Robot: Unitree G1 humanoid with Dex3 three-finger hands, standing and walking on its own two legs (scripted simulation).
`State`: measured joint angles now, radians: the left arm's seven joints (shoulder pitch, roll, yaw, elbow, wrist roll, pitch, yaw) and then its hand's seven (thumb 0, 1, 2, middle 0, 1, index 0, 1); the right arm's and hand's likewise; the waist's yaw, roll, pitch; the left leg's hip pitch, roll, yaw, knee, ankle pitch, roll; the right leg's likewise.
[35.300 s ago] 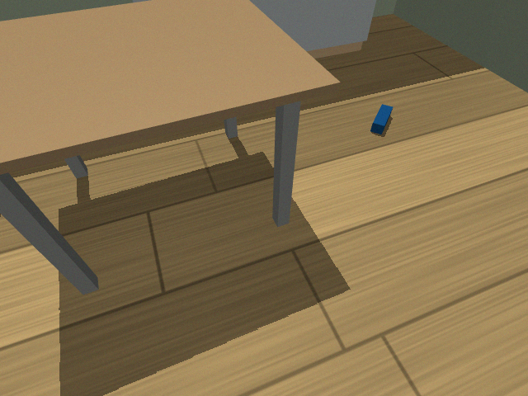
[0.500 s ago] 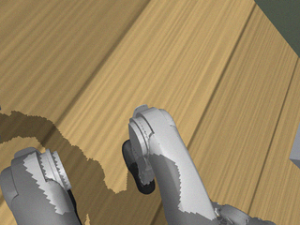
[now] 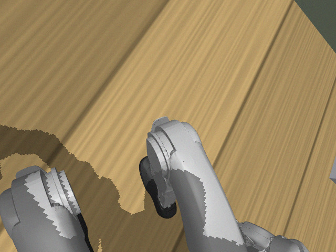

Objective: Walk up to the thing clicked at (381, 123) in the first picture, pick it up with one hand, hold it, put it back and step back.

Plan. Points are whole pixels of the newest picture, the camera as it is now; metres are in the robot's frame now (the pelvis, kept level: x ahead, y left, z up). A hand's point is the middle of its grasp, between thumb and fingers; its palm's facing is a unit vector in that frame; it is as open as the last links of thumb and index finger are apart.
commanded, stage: close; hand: left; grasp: from above
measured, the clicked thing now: out of the picture +0.44 +0.30 -0.27
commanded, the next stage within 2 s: settle in 0.32 s
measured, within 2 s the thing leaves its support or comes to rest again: leaves its support in 0.90 s
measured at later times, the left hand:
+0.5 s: hand out of the picture +0.43 +0.27 -0.23, palm faces +0.01 -0.50 -0.87, open 10.6 cm
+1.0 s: hand out of the picture +0.45 +0.26 -0.20, palm faces +0.10 -0.55 -0.83, open 10.2 cm
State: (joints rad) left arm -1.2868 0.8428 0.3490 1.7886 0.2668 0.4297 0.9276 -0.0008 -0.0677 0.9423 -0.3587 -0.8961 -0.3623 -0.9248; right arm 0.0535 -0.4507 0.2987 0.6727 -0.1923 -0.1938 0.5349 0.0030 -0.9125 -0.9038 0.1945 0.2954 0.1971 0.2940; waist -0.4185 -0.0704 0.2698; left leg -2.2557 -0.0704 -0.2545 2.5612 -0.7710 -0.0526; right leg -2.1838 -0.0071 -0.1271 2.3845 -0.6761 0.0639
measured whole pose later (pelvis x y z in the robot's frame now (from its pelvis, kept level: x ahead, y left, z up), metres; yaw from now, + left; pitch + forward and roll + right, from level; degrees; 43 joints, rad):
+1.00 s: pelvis +0.00 +0.00 +0.02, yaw +0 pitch +29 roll -12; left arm -1.27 0.71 0.45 1.61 0.32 0.50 0.90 0.00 0.03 0.53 -0.61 -0.60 -0.61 -0.61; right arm 0.06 -0.41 0.22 0.75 -0.17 -0.17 0.56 0.00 -0.93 -0.91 0.19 0.30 0.20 0.29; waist -0.37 -0.03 0.22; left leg -2.24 -0.06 -0.23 2.49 -0.76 -0.04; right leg -2.17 -0.01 -0.12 2.32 -0.67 0.06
